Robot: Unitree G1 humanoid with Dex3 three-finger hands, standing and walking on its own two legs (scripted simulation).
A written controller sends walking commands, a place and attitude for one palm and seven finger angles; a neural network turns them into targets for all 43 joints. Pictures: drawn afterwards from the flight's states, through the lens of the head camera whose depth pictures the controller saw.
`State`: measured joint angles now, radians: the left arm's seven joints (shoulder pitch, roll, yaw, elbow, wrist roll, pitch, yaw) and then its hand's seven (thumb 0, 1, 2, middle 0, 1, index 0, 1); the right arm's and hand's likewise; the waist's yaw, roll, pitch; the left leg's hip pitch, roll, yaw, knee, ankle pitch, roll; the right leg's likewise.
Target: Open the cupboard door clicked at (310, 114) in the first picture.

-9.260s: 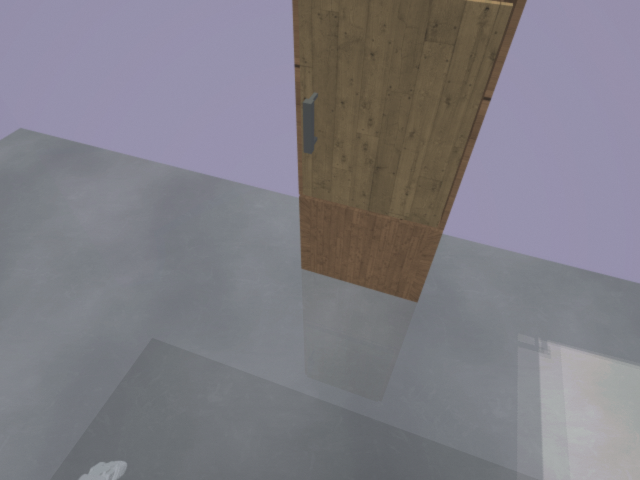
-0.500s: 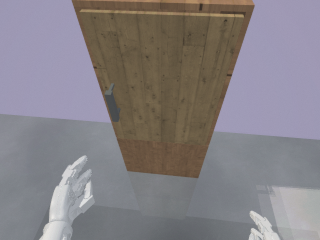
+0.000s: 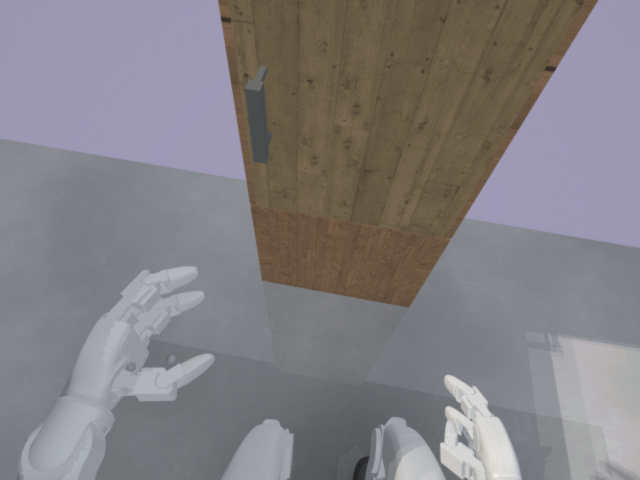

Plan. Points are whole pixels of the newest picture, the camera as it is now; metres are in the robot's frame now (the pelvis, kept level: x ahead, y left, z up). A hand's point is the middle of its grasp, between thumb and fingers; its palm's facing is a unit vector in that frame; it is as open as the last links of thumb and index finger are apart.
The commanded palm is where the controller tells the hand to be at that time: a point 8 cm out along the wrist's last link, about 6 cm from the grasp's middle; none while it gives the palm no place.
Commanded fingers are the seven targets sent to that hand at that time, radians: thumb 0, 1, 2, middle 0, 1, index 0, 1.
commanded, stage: raise the hand with hooked fingers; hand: left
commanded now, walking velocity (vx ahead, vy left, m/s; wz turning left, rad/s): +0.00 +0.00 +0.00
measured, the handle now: (261, 116) +0.63 +0.15 +0.04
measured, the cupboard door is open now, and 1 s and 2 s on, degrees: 0 0 0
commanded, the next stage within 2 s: move the hooked fingers beside the handle in 1.38 s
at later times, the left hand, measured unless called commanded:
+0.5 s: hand (122, 325) +0.27 +0.24 +0.05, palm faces -0.09 -0.99 -0.06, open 13.3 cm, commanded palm +0.25 +0.30 +0.06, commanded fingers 0.00 -0.50 0.30 -0.30 -1.20 -0.30 -1.20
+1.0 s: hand (106, 284) +0.31 +0.27 +0.06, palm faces -0.10 -0.99 -0.05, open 14.0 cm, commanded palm +0.28 +0.31 +0.06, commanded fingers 0.00 -0.50 0.30 -0.30 -1.20 -0.30 -1.20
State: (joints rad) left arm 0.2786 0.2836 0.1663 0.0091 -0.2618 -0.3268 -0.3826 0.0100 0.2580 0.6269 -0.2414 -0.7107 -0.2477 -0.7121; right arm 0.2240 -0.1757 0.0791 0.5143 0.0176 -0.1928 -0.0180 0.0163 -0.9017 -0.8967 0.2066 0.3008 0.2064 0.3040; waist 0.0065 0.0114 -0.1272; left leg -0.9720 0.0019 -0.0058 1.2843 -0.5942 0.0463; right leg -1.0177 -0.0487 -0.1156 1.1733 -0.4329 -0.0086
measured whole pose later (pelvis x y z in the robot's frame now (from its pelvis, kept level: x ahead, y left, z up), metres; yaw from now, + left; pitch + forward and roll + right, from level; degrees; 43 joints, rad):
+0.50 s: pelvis +0.01 +0.01 +0.01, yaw +0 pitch +17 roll -4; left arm 0.20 0.36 0.30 0.13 -0.31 -0.35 -0.44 0.00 -0.32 0.38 -0.28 -1.09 -0.29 -1.09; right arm 0.23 -0.28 0.02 0.48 0.02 -0.23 -0.03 0.02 -0.90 -0.90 0.20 0.30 0.20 0.30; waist -0.01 0.00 -0.14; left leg -0.94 0.00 0.00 1.23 -0.59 0.06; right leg -0.97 -0.05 -0.11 1.11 -0.42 0.01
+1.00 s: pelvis +0.02 +0.00 +0.01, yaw -1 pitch +18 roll -4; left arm 0.00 0.47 0.46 0.38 -0.39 -0.32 -0.63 -0.01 -0.50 0.30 -0.29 -1.20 -0.30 -1.20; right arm 0.26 -0.30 0.03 0.52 0.03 -0.21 -0.03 0.02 -0.90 -0.90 0.21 0.30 0.20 0.30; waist -0.03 0.01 -0.13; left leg -0.96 0.02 -0.01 1.22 -0.59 0.04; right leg -1.00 -0.03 -0.11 1.11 -0.42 -0.01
